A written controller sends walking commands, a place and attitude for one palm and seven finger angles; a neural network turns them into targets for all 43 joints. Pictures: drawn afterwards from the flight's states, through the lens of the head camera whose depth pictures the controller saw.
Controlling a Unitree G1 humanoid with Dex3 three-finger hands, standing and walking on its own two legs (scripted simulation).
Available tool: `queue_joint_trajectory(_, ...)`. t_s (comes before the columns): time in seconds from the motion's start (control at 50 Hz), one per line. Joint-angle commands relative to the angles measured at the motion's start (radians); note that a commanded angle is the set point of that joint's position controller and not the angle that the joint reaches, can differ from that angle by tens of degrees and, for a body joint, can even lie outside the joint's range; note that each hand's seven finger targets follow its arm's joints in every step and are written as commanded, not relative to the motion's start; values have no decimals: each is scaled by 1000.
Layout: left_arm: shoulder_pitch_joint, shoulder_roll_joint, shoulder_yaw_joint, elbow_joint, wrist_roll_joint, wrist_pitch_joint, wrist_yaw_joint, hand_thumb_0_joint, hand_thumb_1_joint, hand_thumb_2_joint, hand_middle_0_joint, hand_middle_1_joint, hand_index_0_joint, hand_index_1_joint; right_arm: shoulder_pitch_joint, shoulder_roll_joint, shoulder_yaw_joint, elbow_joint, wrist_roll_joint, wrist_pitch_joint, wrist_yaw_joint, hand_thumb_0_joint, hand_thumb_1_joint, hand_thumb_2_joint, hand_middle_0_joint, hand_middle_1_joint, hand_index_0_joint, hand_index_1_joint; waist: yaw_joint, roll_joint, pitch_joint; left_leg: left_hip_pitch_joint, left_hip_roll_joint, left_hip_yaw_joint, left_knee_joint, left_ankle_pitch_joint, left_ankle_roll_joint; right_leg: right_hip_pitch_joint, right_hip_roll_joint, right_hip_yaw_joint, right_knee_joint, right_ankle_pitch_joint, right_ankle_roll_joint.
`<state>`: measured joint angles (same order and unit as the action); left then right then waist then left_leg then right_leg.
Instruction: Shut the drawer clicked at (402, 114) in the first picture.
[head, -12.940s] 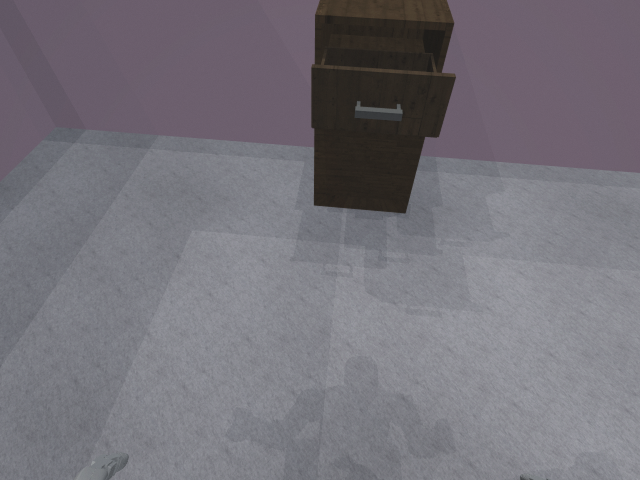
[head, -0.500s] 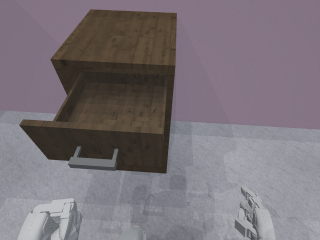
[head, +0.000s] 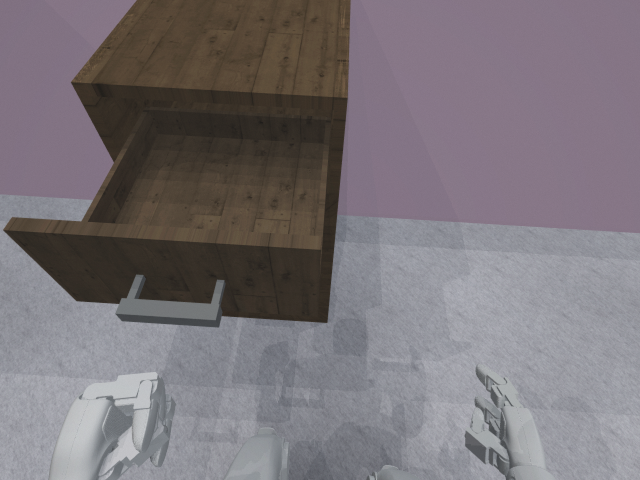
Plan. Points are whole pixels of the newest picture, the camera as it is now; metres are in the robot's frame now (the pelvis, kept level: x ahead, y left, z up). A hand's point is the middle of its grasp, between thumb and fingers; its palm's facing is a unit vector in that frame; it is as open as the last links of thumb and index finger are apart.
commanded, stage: bring the fist close to the handle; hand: left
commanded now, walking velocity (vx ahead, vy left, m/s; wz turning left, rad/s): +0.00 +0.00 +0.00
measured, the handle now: (175, 298) +0.33 +0.22 +0.01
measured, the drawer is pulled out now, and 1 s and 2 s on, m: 0.27 0.27 0.22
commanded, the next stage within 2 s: push the drawer shut in 0.90 s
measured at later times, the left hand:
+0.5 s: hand (188, 398) +0.21 +0.17 +0.01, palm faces +0.00 -1.00 -0.04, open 3.3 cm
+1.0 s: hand (196, 398) +0.21 +0.16 +0.01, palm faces -0.02 -1.00 -0.04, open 3.3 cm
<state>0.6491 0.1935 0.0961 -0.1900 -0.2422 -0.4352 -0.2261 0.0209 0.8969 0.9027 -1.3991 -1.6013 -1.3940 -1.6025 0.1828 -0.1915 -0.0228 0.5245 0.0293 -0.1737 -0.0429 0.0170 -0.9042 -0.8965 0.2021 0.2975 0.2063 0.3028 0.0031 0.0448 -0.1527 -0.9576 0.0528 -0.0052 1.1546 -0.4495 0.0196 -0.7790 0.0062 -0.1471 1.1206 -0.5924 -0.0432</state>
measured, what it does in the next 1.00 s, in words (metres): stands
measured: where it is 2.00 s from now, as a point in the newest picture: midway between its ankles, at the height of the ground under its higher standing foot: outside the picture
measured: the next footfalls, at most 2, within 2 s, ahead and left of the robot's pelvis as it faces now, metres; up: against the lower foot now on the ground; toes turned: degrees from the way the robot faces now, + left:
none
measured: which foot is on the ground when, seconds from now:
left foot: down 0.00-1.00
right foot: down 0.00-1.00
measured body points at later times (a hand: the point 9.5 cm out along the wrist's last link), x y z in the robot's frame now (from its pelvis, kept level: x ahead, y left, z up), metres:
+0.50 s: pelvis +0.00 +0.00 -0.03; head +0.09 +0.02 +0.41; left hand +0.21 +0.22 +0.01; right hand +0.19 -0.23 -0.11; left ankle +0.06 +0.11 -0.65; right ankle -0.02 -0.10 -0.65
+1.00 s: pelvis +0.00 +0.00 -0.03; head +0.09 +0.01 +0.41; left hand +0.21 +0.21 +0.01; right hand +0.19 -0.24 -0.11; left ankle +0.06 +0.11 -0.65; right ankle -0.02 -0.10 -0.65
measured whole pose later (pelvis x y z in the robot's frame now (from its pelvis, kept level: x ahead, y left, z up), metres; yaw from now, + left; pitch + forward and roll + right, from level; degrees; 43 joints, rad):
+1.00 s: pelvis +0.00 +0.00 -0.03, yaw -1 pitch +21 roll -4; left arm 0.51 0.20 0.07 -0.11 -0.20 -0.47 -0.16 0.02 0.90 0.90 -1.40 -1.60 -1.39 -1.60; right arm 0.17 -0.20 -0.02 0.50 0.01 -0.09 -0.03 0.02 -0.90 -0.90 0.20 0.30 0.21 0.30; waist -0.01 0.04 -0.19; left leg -1.16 0.06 0.00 1.31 -0.51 0.02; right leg -0.98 0.01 -0.14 1.28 -0.66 -0.05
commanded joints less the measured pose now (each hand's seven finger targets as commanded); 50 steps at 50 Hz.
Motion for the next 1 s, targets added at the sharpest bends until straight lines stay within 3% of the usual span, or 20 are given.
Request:
queue_joint_trajectory(0.0, 39, 74, 48, -181, -15, -64, 1, 0, 900, 900, -1400, -1600, -1400, -1600, -71, -125, -47, -169, 3, -49, -10, 0, -900, -900, 200, 300, 200, 300, -8, -16, -161, 211, -31, -43, -131, 164, 19, -19, 16, 103, -182, 218, 25)
queue_joint_trajectory(0.04, 0, 102, 77, -155, -5, -70, 14, 0, 900, 900, -1400, -1600, -1400, -1600, -76, -127, -47, -155, -1, -43, -14, 0, -900, -900, 200, 300, 200, 300, -7, -14, -151, 187, -27, -46, -119, 146, 18, -45, 21, 103, -168, 188, 22)
queue_joint_trajectory(0.12, -35, 67, 38, -170, -3, -94, 34, 0, 900, 900, -1400, -1600, -1400, -1600, -61, -129, -45, -162, -6, -43, -9, 0, -900, -900, 200, 300, 200, 300, -12, 13, -193, 197, -26, -50, -107, 143, 16, -81, 22, 87, -133, 181, 19)
queue_joint_trajectory(0.34, -100, 92, 63, -98, 17, -90, 60, 0, 900, 900, -1400, -1600, -1400, -1600, -59, -140, -47, -158, -14, -7, -8, 0, -900, -900, 200, 300, 200, 300, -13, -7, -231, 120, -22, -50, -49, 135, 15, -129, 26, 93, -76, 178, 17)
queue_joint_trajectory(0.38, -95, 74, 48, -111, 14, -103, 62, 0, 900, 900, -1400, -1600, -1400, -1600, -52, -139, -47, -160, -15, -7, -5, 0, -900, -900, 200, 300, 200, 300, -10, 1, -265, 141, -22, -50, -40, 171, 14, -129, 25, 87, -56, 218, 16)
queue_joint_trajectory(0.46, -139, 70, 37, -93, 16, -116, 61, 0, 900, 900, -1400, -1600, -1400, -1600, -49, -141, -45, -150, -20, -2, -1, 0, -900, -900, 200, 300, 200, 300, -24, 8, -272, 121, -21, -52, -11, 179, 14, -159, 26, 88, -35, 228, 17)
queue_joint_trajectory(0.56, -91, 89, 51, -124, 13, -102, 55, 0, 900, 900, -1400, -1600, -1400, -1600, -52, -143, -49, -168, -14, 16, 3, 0, -900, -900, 200, 300, 200, 300, -6, 25, -316, 147, -19, -51, -22, 200, 15, -138, 27, 87, -32, 246, 15)
queue_joint_trajectory(0.6, -89, 93, 53, -142, 10, -93, 58, 0, 900, 900, -1400, -1600, -1400, -1600, -50, -139, -49, -172, -12, 22, 2, 0, -900, -900, 200, 300, 200, 300, -2, 36, -311, 149, -20, -48, -27, 198, 13, -127, 25, 89, -40, 246, 14)
queue_joint_trajectory(0.64, -102, 102, 63, -126, 14, -83, 67, 0, 900, 900, -1400, -1600, -1400, -1600, -53, -141, -48, -168, -11, 32, -3, 0, -900, -900, 200, 300, 200, 300, -13, 1, -289, 129, -18, -53, -23, 183, 17, -140, 31, 87, -42, 236, 17)
queue_joint_trajectory(0.74, -114, 78, 44, -98, 14, -84, 70, 0, 900, 900, -1400, -1600, -1400, -1600, -49, -142, -45, -166, -13, 33, -4, 0, -900, -900, 200, 300, 200, 300, -28, -6, -255, 111, -19, -55, -15, 164, 15, -164, 32, 82, -42, 217, 18)
queue_joint_trajectory(0.82, -124, 71, 22, -118, 15, -100, 58, 0, 900, 900, -1400, -1600, -1400, -1600, -44, -145, -43, -173, -14, 29, -2, 0, -900, -900, 200, 300, 200, 300, -28, 12, -271, 120, -20, -53, -11, 156, 14, -168, 29, 88, -41, 209, 18)
queue_joint_trajectory(0.88, -93, 88, 35, -132, 17, -105, 62, 0, 900, 900, -1400, -1600, -1400, -1600, -43, -143, -45, -177, -15, 30, -1, 0, -900, -900, 200, 300, 200, 300, -14, 28, -290, 136, -20, -54, -19, 179, 13, -157, 28, 83, -33, 222, 14)
queue_joint_trajectory(0.9, -103, 73, 17, -140, 17, -106, 62, 0, 900, 900, -1400, -1600, -1400, -1600, -45, -142, -44, -182, -15, 31, 0, 0, -900, -900, 200, 300, 200, 300, -22, 21, -282, 132, -22, -51, -17, 164, 15, -161, 27, 88, -42, 212, 17)
queue_joint_trajectory(0.98, -85, 101, 58, -131, 19, -105, 78, 0, 900, 900, -1400, -1600, -1400, -1600, -48, -137, -46, -176, -14, 38, -1, 0, -900, -900, 200, 300, 200, 300, -8, 22, -287, 125, -22, -49, -17, 175, 14, -147, 29, 88, -36, 224, 14)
